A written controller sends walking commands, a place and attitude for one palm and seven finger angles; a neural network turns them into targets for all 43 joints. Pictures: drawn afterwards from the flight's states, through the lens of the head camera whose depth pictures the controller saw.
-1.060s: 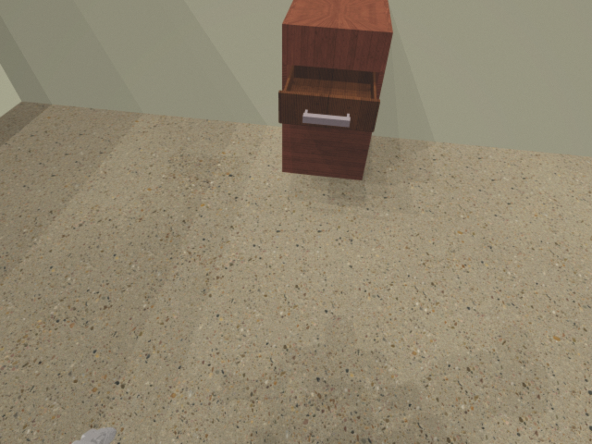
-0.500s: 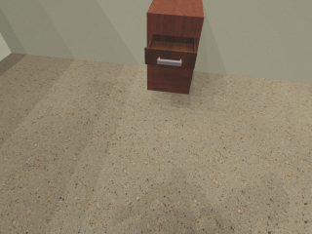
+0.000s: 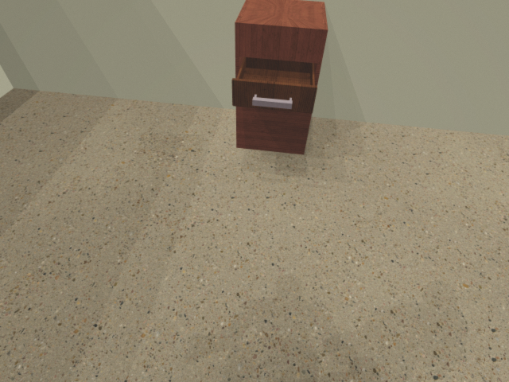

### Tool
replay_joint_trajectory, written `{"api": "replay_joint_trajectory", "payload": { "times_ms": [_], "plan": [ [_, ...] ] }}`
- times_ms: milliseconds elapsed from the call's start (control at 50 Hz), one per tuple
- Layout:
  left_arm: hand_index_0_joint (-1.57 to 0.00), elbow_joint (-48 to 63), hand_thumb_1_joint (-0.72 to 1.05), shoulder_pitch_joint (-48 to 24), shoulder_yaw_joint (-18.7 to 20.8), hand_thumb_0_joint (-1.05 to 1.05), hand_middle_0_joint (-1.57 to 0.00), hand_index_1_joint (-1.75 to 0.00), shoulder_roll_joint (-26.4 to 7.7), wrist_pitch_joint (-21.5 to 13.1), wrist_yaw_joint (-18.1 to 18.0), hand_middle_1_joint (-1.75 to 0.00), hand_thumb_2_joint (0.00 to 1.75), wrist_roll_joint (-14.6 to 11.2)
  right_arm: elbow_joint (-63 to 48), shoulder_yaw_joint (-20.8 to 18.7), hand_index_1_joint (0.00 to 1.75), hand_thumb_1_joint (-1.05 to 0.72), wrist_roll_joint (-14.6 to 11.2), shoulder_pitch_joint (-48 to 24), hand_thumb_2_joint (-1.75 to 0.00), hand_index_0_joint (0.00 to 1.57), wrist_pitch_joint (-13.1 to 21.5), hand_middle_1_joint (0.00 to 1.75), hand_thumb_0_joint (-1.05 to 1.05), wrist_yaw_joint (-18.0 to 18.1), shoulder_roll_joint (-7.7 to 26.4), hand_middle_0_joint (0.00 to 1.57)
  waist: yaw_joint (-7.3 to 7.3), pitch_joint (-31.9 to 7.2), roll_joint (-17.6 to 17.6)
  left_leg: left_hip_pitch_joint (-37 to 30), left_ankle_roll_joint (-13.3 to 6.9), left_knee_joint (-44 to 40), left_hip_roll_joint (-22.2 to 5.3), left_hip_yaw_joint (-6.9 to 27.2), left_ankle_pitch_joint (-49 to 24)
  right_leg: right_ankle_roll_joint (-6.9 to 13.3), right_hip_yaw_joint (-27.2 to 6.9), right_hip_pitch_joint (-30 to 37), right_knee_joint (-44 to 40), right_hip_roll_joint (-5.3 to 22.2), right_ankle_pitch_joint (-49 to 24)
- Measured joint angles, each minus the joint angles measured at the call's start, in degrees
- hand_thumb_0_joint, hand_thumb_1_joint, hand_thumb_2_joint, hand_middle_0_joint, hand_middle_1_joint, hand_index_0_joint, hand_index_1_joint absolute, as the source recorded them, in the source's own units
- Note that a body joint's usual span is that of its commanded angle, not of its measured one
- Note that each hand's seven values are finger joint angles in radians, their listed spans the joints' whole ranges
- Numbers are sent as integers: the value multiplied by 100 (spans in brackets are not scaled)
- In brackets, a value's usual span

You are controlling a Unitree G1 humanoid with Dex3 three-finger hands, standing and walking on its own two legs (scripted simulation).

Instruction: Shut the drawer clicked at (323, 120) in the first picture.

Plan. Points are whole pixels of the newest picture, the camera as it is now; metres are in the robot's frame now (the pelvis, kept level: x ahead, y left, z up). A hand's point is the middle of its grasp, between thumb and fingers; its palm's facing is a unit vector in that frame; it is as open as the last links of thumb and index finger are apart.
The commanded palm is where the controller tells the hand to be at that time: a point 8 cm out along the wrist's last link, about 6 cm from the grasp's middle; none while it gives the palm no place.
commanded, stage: look at it before walking up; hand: left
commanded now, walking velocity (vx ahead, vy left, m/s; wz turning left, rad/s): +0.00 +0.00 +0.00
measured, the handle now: (272, 100) +1.32 -0.02 -0.26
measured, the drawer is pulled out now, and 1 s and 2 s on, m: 0.25 0.25 0.25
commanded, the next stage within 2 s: walk to a spot facing it in 0.38 s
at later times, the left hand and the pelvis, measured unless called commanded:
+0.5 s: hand out of the picture +0.07 +0.24 -0.16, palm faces -0.02 -0.95 -0.32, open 7.4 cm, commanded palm none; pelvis +0.01 +0.00 +0.00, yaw +0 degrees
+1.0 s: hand out of the picture +0.14 +0.13 -0.19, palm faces -0.08 -0.98 -0.20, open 7.4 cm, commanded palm none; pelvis +0.11 -0.05 -0.02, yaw -9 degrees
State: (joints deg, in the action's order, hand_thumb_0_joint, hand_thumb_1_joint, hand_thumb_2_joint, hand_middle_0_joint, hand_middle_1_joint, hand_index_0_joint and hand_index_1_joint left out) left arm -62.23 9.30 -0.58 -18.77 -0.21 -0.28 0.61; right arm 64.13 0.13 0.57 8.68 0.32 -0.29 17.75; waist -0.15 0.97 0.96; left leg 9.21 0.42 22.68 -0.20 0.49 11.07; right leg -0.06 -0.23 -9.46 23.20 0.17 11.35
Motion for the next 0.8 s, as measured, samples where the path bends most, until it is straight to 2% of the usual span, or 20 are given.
{"api": "replay_joint_trajectory", "payload": {
  "times_ms": [560,680,720,800],
  "plan": [
    [-20,-71,90,132,14,1,-20,-30,33,14,-38,-30,90,2,-4,3,30,-90,14,-77,-90,20,-15,30,1,42,-16,21,62,-35,-14,-105,12,-48,-31,-52,75,-1,-50,91,-69,-29,43],
    [-20,-20,90,641,82,1,-20,-30,315,134,73,-30,90,51,-74,-37,30,-91,79,323,-90,20,-53,30,1,2,-299,20,121,-257,0,22,-31,513,-123,-272,791,91,-265,-126,481,-134,613],
    [-20,10,90,840,116,1,-20,-30,421,143,118,-30,90,52,-118,-62,30,-91,84,499,-90,20,-8,30,1,2,-399,20,114,-260,15,27,-58,593,-149,-365,730,173,-342,-266,817,-167,948],
    [-20,-18,90,1088,190,1,-20,-30,613,177,178,-30,90,68,-141,-151,30,-91,69,845,-90,20,139,30,1,22,-604,21,64,-150,90,-232,3,529,-194,-691,909,196,-28,-862,2133,-20,1375]
  ]
}}
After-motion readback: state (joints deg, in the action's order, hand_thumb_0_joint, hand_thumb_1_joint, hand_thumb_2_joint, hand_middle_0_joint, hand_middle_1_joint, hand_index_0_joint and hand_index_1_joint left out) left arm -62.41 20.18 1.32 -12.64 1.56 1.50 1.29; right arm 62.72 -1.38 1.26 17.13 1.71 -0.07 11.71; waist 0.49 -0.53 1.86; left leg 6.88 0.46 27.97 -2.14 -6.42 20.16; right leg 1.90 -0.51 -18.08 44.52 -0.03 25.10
